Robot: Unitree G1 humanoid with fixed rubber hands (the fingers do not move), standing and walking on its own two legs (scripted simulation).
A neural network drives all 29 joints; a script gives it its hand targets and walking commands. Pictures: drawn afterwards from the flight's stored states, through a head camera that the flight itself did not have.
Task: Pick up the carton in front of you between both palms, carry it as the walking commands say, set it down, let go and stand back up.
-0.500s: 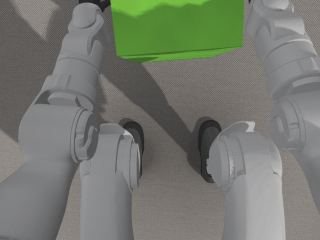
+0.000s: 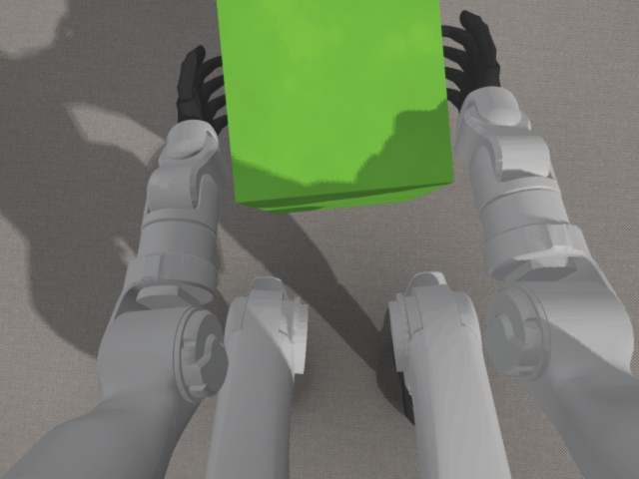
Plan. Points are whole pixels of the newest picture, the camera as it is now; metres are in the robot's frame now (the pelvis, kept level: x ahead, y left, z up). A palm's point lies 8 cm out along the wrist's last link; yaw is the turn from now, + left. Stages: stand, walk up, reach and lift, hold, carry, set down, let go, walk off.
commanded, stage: reach and lift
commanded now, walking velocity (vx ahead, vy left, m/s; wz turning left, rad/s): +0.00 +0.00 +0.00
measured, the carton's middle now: (335, 123) +0.52 +0.00 -0.16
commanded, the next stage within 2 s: none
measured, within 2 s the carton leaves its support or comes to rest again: neither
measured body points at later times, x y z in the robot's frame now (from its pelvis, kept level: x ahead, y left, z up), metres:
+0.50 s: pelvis +0.00 +0.00 +0.12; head +0.25 +0.00 +0.50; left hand +0.48 +0.15 +0.05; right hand +0.49 -0.15 +0.06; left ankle +0.11 +0.13 -0.36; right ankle +0.11 -0.13 -0.36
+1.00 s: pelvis +0.06 +0.00 +0.27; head +0.19 +0.00 +0.70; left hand +0.44 +0.15 +0.21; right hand +0.44 -0.16 +0.22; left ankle +0.11 +0.13 -0.36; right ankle +0.11 -0.13 -0.36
